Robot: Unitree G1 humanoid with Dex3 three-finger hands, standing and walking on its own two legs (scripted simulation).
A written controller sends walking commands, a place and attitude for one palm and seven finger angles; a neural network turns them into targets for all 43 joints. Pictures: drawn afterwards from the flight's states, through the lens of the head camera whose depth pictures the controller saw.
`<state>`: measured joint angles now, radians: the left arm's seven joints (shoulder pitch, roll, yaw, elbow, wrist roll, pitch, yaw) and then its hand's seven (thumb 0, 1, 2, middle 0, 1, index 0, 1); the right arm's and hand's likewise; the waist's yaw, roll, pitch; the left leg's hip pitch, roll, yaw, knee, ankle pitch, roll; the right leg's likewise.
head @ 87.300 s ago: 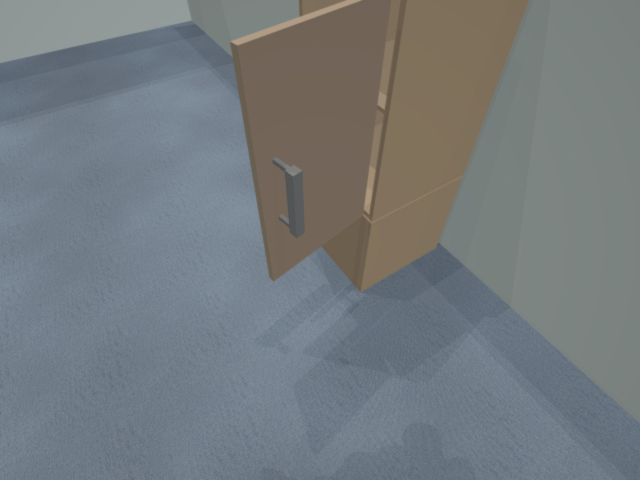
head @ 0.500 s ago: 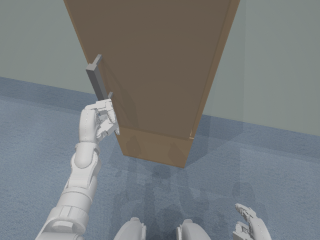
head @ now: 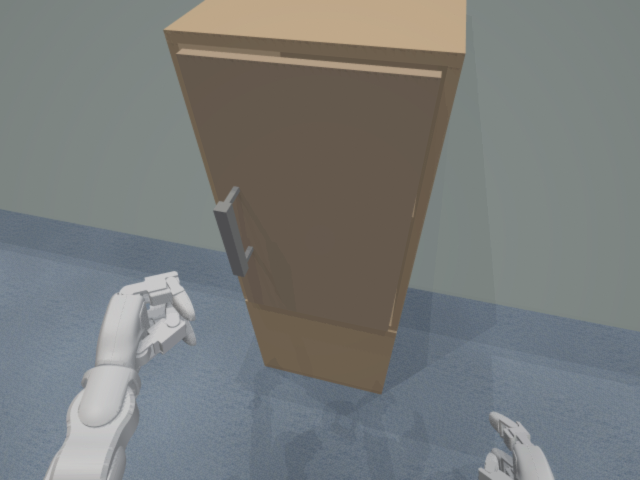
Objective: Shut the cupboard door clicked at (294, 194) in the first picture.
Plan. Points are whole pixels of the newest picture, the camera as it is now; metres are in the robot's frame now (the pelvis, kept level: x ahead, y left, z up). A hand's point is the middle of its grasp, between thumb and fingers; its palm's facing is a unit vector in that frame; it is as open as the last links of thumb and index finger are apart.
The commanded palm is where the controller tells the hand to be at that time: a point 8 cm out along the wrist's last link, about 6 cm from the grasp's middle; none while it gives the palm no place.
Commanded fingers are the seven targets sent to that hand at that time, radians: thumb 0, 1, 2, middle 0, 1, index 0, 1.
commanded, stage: draw the hand back to the body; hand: left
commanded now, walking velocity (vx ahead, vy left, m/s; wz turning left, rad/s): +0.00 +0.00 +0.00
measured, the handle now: (237, 233) +0.53 +0.18 -0.04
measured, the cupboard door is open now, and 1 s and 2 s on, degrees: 0 0 0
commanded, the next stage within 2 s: step back with the hand held close in 0.94 s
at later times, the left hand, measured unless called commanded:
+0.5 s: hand (38, 336) +0.21 +0.27 +0.17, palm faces +0.41 -0.82 -0.40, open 5.6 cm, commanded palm +0.16 +0.31 +0.19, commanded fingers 0.00 0.90 0.90 -0.25 -0.36 -0.25 -0.36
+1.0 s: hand (18, 349) +0.19 +0.26 +0.19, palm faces +0.45 -0.80 -0.40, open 7.4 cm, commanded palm +0.14 +0.30 +0.20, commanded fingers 0.00 0.90 0.90 -0.20 -0.30 -0.20 -0.30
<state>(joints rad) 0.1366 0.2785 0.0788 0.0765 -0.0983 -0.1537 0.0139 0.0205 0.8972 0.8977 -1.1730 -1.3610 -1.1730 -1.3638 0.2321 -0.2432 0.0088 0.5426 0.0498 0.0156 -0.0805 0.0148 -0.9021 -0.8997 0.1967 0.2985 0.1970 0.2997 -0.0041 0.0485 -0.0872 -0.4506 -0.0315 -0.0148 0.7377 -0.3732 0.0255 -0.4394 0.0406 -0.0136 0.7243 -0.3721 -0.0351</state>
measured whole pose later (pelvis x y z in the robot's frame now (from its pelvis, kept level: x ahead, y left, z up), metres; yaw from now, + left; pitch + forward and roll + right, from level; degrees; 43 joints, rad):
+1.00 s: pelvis +0.00 +0.00 +0.03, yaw +0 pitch -4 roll +0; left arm 0.46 0.35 0.33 -0.35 -0.08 -0.08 0.10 0.02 0.89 0.90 -0.21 -0.30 -0.21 -0.31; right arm 0.20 -0.22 0.02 0.64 0.02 -0.09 -0.08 0.02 -0.90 -0.90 0.20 0.30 0.20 0.30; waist 0.06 0.07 0.00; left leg -0.11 -0.03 -0.02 0.43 -0.24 0.02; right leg -0.10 0.04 -0.01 0.41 -0.24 -0.03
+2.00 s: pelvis -0.07 +0.03 +0.01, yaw +1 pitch +1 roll -2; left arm 0.52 0.41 0.41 -0.50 -0.03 -0.24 0.17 0.02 0.89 0.90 -0.21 -0.30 -0.21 -0.30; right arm 0.24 -0.23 -0.01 0.60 0.00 -0.03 -0.06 0.01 -0.90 -0.90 0.20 0.30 0.20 0.30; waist -0.01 0.00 -0.02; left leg -0.46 -0.03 0.00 0.65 -0.25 0.05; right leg -0.40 0.03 -0.02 0.55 -0.18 0.00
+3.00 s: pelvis -0.24 +0.03 +0.01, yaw +2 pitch -1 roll -3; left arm 0.55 0.41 0.40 -0.52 -0.05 -0.19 0.17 0.02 0.88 0.90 -0.21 -0.30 -0.21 -0.30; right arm 0.27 -0.19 0.01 0.66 -0.01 -0.08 -0.07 0.01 -0.90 -0.90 0.20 0.30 0.20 0.30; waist -0.02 0.00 -0.05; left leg -0.44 0.03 -0.05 0.63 -0.25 -0.01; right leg -0.23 0.06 0.02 0.54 -0.30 -0.01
